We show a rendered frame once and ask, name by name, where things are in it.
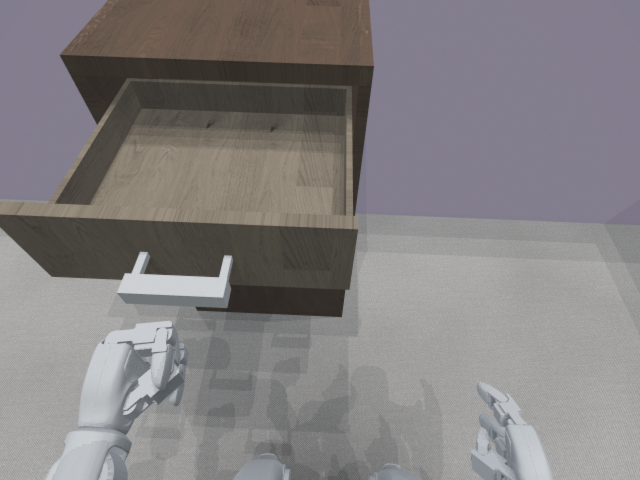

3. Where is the left robot hand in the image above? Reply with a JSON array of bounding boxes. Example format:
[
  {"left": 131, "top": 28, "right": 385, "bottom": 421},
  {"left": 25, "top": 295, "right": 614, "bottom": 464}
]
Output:
[{"left": 78, "top": 321, "right": 189, "bottom": 435}]

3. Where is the right robot hand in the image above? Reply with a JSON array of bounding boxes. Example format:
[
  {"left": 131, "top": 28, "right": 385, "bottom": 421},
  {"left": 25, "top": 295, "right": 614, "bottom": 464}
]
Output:
[{"left": 471, "top": 381, "right": 554, "bottom": 480}]

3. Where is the handle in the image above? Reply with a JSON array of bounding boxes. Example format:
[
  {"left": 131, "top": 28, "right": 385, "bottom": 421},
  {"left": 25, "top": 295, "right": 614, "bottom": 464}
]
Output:
[{"left": 117, "top": 252, "right": 233, "bottom": 308}]

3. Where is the drawer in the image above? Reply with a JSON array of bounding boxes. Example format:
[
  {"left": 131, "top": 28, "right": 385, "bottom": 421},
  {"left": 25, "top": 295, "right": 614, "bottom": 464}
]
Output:
[{"left": 0, "top": 78, "right": 358, "bottom": 290}]

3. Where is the cabinet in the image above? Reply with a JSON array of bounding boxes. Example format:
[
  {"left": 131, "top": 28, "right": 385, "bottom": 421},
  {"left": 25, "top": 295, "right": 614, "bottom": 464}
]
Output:
[{"left": 60, "top": 0, "right": 374, "bottom": 317}]

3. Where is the left robot thigh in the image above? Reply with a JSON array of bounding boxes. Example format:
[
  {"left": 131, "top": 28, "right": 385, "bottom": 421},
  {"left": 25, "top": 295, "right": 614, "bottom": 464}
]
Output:
[{"left": 232, "top": 459, "right": 291, "bottom": 480}]

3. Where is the left robot forearm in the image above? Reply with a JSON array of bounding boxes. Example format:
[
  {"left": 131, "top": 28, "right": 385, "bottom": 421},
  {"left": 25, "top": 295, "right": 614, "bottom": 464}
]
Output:
[{"left": 44, "top": 427, "right": 132, "bottom": 480}]

